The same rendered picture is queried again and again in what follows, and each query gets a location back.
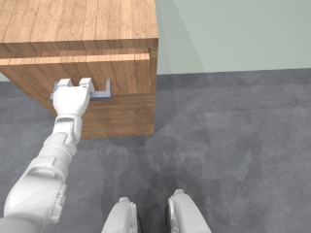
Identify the handle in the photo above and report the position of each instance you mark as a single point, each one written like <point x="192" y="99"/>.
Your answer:
<point x="104" y="95"/>

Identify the left robot hand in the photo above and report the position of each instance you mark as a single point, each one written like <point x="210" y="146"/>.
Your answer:
<point x="72" y="100"/>

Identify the left robot shin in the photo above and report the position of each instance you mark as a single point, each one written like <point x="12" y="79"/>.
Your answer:
<point x="135" y="229"/>

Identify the drawer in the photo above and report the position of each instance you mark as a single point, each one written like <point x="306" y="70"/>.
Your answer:
<point x="36" y="73"/>

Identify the robot left thigh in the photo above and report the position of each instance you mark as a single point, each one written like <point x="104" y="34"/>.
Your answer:
<point x="122" y="217"/>

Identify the robot left forearm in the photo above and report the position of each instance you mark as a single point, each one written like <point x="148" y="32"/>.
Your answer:
<point x="55" y="156"/>

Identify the cabinet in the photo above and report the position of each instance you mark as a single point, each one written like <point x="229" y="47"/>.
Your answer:
<point x="63" y="25"/>

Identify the robot left upper arm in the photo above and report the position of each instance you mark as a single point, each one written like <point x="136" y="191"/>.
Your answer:
<point x="36" y="203"/>

